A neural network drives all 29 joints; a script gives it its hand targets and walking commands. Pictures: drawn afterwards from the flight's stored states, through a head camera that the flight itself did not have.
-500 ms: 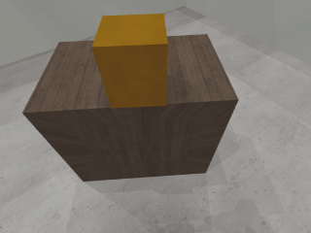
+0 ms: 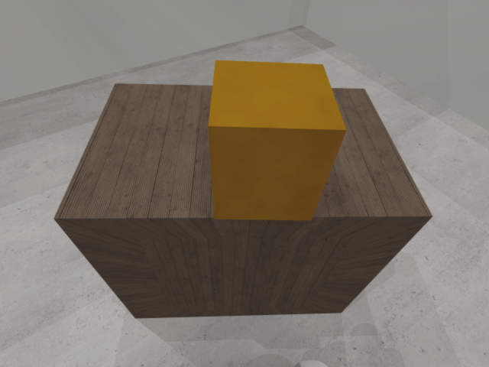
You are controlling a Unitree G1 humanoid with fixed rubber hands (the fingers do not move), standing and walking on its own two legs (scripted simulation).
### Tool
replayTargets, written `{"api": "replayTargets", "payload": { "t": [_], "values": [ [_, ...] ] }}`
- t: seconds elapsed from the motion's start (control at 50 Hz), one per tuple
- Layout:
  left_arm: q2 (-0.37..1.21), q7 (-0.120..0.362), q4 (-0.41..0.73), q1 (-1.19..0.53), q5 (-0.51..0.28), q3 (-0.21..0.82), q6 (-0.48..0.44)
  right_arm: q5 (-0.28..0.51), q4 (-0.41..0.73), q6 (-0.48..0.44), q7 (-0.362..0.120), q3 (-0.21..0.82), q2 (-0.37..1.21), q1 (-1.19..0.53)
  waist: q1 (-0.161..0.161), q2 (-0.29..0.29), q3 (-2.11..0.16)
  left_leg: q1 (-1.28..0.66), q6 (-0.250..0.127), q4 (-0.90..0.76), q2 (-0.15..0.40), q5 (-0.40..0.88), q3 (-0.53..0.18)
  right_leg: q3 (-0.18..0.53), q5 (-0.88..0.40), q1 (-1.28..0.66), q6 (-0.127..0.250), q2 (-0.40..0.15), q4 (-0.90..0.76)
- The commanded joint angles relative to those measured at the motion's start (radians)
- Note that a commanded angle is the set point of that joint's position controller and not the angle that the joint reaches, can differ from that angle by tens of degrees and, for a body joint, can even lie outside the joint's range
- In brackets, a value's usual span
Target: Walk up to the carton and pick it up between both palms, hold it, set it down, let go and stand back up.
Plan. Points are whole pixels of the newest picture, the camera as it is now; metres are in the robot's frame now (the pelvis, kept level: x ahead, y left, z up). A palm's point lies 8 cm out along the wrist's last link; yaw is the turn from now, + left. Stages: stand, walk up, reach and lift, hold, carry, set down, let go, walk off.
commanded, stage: walk up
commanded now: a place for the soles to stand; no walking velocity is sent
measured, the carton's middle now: (266, 145) +0.52 -0.01 +0.06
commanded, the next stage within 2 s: none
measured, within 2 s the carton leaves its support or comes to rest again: neither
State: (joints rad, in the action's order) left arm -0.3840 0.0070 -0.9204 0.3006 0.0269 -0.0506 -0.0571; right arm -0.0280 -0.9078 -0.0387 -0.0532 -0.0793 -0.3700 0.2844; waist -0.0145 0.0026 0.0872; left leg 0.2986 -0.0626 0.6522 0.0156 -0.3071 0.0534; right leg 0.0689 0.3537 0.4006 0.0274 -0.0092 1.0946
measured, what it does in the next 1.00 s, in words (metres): steps on the spot: right foot, then left foot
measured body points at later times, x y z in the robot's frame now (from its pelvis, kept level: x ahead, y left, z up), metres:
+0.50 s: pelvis +0.11 -0.04 +0.00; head +0.14 -0.06 +0.44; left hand +0.15 +0.28 -0.11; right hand +0.17 -0.34 -0.14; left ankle +0.07 +0.09 -0.69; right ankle +0.15 -0.15 -0.73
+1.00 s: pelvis +0.08 -0.03 -0.01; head +0.10 -0.04 +0.44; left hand +0.14 +0.28 -0.12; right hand +0.15 -0.34 -0.13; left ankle +0.10 +0.09 -0.73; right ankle +0.15 -0.16 -0.73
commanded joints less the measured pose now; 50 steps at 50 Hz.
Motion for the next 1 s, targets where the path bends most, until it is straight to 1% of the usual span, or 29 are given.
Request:
{"api": "replayTargets", "payload": {
  "t": [0.0, 0.04, 0.12, 0.2, 0.24, 0.28, 0.3, 0.32, 0.34, 0.36, 0.38, 0.4, 0.42, 0.44, 0.48, 0.54, 0.6, 0.62, 0.64, 0.66, 0.68, 0.7, 0.72, 0.76, 0.78, 0.84, 0.88, 0.92, 0.98],
  "values": [
    [-0.22, 0.003, 0.048, 0.016, -0.021, -0.056, -0.005, 0.029, 0.079, -0.051, 0.026, -0.074, -0.249, 0.109, 0.055, 0.128, -0.005, -0.182, 0.003, -0.397, 0.177, 0.086, -0.287, -0.025, -0.104, 0.183, -0.023, -0.063, -0.057],
    [-0.214, -0.002, 0.053, -0.014, -0.024, -0.054, -0.005, 0.027, 0.077, -0.045, 0.027, -0.077, -0.253, 0.127, 0.07, 0.151, -0.006, -0.222, 0.0, -0.371, 0.161, 0.185, -0.248, -0.052, -0.094, 0.202, -0.028, -0.064, -0.1],
    [-0.202, -0.016, 0.069, -0.069, -0.028, -0.049, -0.001, 0.017, 0.079, -0.03, 0.032, -0.075, -0.257, 0.138, 0.087, 0.159, 0.071, -0.214, -0.017, -0.351, 0.161, 0.326, -0.248, -0.089, -0.057, 0.233, -0.024, -0.058, -0.148],
    [-0.17, -0.031, 0.099, -0.118, -0.03, -0.039, -0.01, 0.012, 0.08, -0.018, 0.043, -0.066, -0.251, 0.149, 0.101, 0.138, 0.043, -0.294, -0.074, -0.219, 0.169, 0.689, -0.211, -0.127, 0.025, 0.232, -0.018, -0.045, -0.257],
    [-0.16, -0.037, 0.103, -0.114, -0.029, -0.034, -0.017, 0.015, 0.084, -0.009, 0.049, -0.061, -0.25, 0.136, 0.097, 0.129, 0.007, -0.319, -0.098, -0.152, 0.181, 0.789, -0.201, -0.145, 0.041, 0.189, -0.007, -0.029, -0.329],
    [-0.156, -0.043, 0.088, -0.076, -0.026, -0.034, -0.029, 0.019, 0.09, 0.002, 0.053, -0.053, -0.244, 0.079, 0.069, 0.111, -0.04, -0.301, -0.107, -0.066, 0.167, 0.805, -0.169, -0.165, 0.004, 0.08, 0.006, -0.001, -0.451],
    [-0.148, -0.049, 0.068, -0.033, -0.022, -0.034, -0.035, 0.024, 0.092, 0.007, 0.054, -0.048, -0.236, 0.047, 0.037, 0.089, -0.066, -0.282, -0.094, 0.005, 0.14, 0.791, -0.129, -0.181, -0.096, 0.0, 0.013, 0.017, -0.571],
    [-0.148, -0.055, 0.029, 0.049, -0.019, -0.039, -0.042, 0.034, 0.099, 0.012, 0.056, -0.042, -0.222, -0.002, -0.017, 0.043, -0.107, -0.232, -0.073, 0.121, 0.106, 0.734, -0.083, -0.191, -0.286, -0.141, 0.014, 0.031, -0.696],
    [-0.205, -0.06, -0.003, 0.128, -0.011, -0.057, -0.05, 0.046, 0.111, 0.011, 0.056, -0.025, -0.17, -0.039, -0.068, -0.048, -0.175, -0.098, -0.025, 0.26, 0.069, 0.526, -0.064, -0.081, -0.516, -0.329, 0.041, -0.041, -0.674],
    [-0.27, -0.067, -0.007, 0.157, -0.005, -0.08, -0.055, 0.05, 0.125, 0.011, 0.057, -0.002, -0.11, -0.035, -0.077, -0.231, -0.209, 0.163, 0.026, 0.418, -0.024, 0.086, -0.054, 0.237, -0.811, -0.505, 0.13, -0.258, -0.623],
    [-0.273, -0.071, 0.019, 0.104, -0.015, -0.067, -0.053, 0.046, 0.11, 0.027, 0.065, 0.002, -0.108, -0.008, -0.033, -0.192, -0.185, 0.218, 0.039, 0.429, -0.074, -0.258, -0.142, 0.44, -0.899, -0.465, 0.208, -0.369, -0.648],
    [-0.261, -0.07, 0.036, 0.043, -0.022, -0.058, -0.048, 0.042, 0.088, 0.042, 0.072, -0.01, -0.151, -0.002, -0.017, -0.113, -0.156, 0.158, 0.031, 0.433, -0.037, -0.308, -0.201, 0.418, -0.854, -0.367, 0.255, -0.378, -0.625],
    [-0.248, -0.072, 0.057, -0.006, -0.017, -0.054, -0.045, 0.038, 0.085, 0.04, 0.072, -0.013, -0.155, -0.017, -0.009, -0.125, -0.117, 0.173, 0.03, 0.414, -0.026, -0.328, -0.177, 0.372, -0.851, -0.328, 0.264, -0.356, -0.611],
    [-0.221, -0.07, 0.06, -0.04, -0.013, -0.044, -0.042, 0.035, 0.075, 0.036, 0.07, -0.012, -0.153, -0.031, 0.004, -0.127, -0.081, 0.166, 0.039, 0.378, -0.012, -0.322, -0.169, 0.271, -0.857, -0.276, 0.236, -0.314, -0.608],
    [-0.21, -0.065, 0.063, -0.061, -0.009, -0.031, -0.035, 0.039, 0.06, 0.033, 0.061, -0.013, -0.146, -0.025, 0.014, -0.157, -0.065, 0.109, 0.045, 0.262, -0.007, -0.285, -0.127, 0.17, -0.837, -0.193, 0.191, -0.248, -0.599],
    [-0.225, -0.06, 0.069, -0.098, -0.008, -0.034, -0.019, 0.043, 0.041, 0.033, 0.063, -0.014, -0.138, -0.011, 0.018, -0.21, -0.103, 0.029, 0.051, 0.136, -0.016, -0.167, -0.078, 0.132, -0.77, -0.153, 0.173, -0.227, -0.585],
    [-0.23, -0.05, 0.079, -0.174, -0.02, -0.038, 0.007, 0.033, 0.006, 0.021, 0.071, -0.019, -0.144, 0.035, 0.052, -0.186, -0.098, -0.099, 0.044, -0.1, -0.022, 0.05, -0.028, 0.085, -0.509, -0.07, 0.123, -0.192, -0.529],
    [-0.223, -0.045, 0.078, -0.19, -0.025, -0.038, 0.016, 0.025, -0.004, 0.016, 0.072, -0.022, -0.153, 0.047, 0.061, -0.175, -0.095, -0.136, 0.035, -0.168, -0.013, 0.109, -0.051, 0.084, -0.388, -0.04, 0.097, -0.182, -0.504],
    [-0.197, -0.041, 0.078, -0.202, -0.031, -0.032, 0.023, 0.011, -0.001, 0.01, 0.073, -0.026, -0.181, 0.037, 0.055, -0.125, -0.078, -0.128, 0.015, -0.213, 0.026, 0.095, -0.143, 0.072, -0.278, -0.006, 0.068, -0.152, -0.46],
    [-0.16, -0.038, 0.078, -0.178, -0.04, -0.027, 0.029, -0.002, 0.015, 0.002, 0.074, -0.035, -0.237, -0.002, 0.023, 0.018, -0.071, -0.078, -0.033, -0.269, 0.157, 0.089, -0.358, 0.029, -0.106, 0.026, 0.031, -0.071, -0.37],
    [-0.152, -0.037, 0.058, -0.141, -0.041, -0.023, 0.042, 0.005, 0.037, -0.004, 0.07, -0.037, -0.271, -0.08, -0.017, 0.083, -0.031, 0.038, -0.086, -0.337, 0.258, -0.032, -0.494, -0.032, 0.106, -0.003, 0.012, -0.003, -0.335],
    [-0.185, -0.037, 0.035, -0.126, -0.038, -0.032, 0.047, 0.006, 0.048, -0.005, 0.065, -0.035, -0.276, -0.135, -0.027, 0.074, -0.001, 0.153, -0.124, -0.35, 0.283, -0.104, -0.474, -0.035, 0.165, -0.091, 0.01, -0.017, -0.302],
    [-0.185, -0.032, 0.019, -0.101, -0.034, -0.035, 0.047, 0.004, 0.056, -0.003, 0.063, -0.027, -0.267, -0.176, -0.036, 0.085, 0.008, 0.207, -0.128, -0.349, 0.274, -0.152, -0.453, -0.031, 0.146, -0.136, 0.015, -0.014, -0.329],
    [-0.174, -0.021, 0.009, -0.104, -0.021, -0.038, 0.036, 0.007, 0.05, 0.002, 0.059, -0.019, -0.239, -0.172, -0.032, 0.097, 0.001, 0.213, -0.06, -0.286, 0.173, -0.084, -0.318, -0.038, 0.022, -0.211, 0.027, -0.015, -0.453],
    [-0.174, -0.02, 0.008, -0.113, -0.018, -0.038, 0.031, 0.008, 0.046, 0.004, 0.056, -0.016, -0.226, -0.152, -0.021, 0.098, -0.021, 0.173, -0.037, -0.251, 0.146, -0.025, -0.287, -0.024, -0.043, -0.218, 0.029, -0.02, -0.501],
    [-0.186, -0.023, 0.01, -0.153, -0.012, -0.034, 0.021, 0.015, 0.045, 0.007, 0.053, -0.012, -0.205, -0.144, -0.005, 0.061, -0.06, 0.117, -0.011, -0.203, 0.11, -0.005, -0.257, 0.036, -0.087, -0.21, 0.037, -0.059, -0.561],
    [-0.196, -0.021, 0.01, -0.184, -0.011, -0.03, 0.018, 0.015, 0.036, 0.013, 0.053, -0.009, -0.197, -0.136, 0.008, 0.017, -0.038, 0.096, -0.003, -0.195, 0.078, -0.087, -0.237, 0.097, 0.005, -0.148, 0.046, -0.097, -0.631],
    [-0.211, -0.019, 0.01, -0.21, -0.008, -0.03, 0.018, 0.012, 0.022, 0.02, 0.049, -0.007, -0.188, -0.119, 0.018, -0.018, -0.007, 0.06, -0.002, -0.19, 0.051, -0.153, -0.214, 0.135, 0.162, -0.063, 0.052, -0.122, -0.697],
    [-0.216, -0.014, 0.011, -0.224, -0.004, -0.031, 0.021, 0.011, 0.003, 0.02, 0.045, -0.006, -0.192, -0.099, 0.025, -0.05, 0.009, 0.053, -0.004, -0.199, 0.05, -0.173, -0.215, 0.127, 0.226, -0.026, 0.043, -0.111, -0.719]
  ]
}}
